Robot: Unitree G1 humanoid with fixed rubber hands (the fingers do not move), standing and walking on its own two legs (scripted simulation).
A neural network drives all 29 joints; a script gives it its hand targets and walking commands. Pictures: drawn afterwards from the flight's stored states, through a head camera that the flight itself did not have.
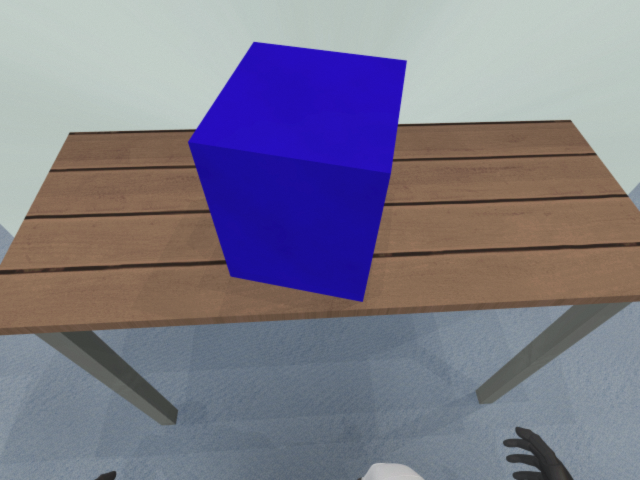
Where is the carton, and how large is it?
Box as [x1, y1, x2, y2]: [188, 42, 406, 301]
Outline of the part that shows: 253,42 188,141 230,275 362,301 390,174 406,60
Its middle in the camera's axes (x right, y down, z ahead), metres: -0.01 -0.08 +0.53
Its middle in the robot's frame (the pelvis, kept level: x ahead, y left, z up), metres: +0.47 +0.01 +0.10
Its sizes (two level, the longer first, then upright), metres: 0.210 0.200 0.250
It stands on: a table, 0.73 m high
